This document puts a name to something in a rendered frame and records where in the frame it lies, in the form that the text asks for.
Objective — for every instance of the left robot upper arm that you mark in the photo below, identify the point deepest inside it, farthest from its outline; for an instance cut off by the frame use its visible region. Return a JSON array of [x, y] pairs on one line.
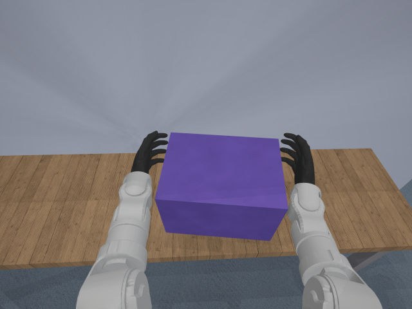
[[126, 288]]

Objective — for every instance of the left robot hand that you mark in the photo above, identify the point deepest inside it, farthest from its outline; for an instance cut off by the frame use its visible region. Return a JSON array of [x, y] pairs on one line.
[[143, 160]]

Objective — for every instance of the right robot upper arm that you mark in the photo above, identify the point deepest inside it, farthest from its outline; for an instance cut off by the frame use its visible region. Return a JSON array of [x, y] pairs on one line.
[[327, 292]]

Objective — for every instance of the robot left forearm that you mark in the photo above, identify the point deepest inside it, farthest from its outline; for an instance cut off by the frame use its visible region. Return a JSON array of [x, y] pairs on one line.
[[129, 229]]

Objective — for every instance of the table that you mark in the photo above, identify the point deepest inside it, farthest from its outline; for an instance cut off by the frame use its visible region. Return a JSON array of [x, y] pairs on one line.
[[56, 211]]

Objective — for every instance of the right robot hand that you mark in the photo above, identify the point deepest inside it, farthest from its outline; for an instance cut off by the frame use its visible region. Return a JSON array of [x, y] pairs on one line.
[[303, 165]]

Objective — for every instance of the robot right forearm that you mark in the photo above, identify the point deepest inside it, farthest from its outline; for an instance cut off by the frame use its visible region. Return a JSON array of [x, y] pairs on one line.
[[313, 241]]

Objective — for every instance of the carton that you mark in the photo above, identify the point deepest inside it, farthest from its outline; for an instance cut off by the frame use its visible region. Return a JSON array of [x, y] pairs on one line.
[[223, 186]]

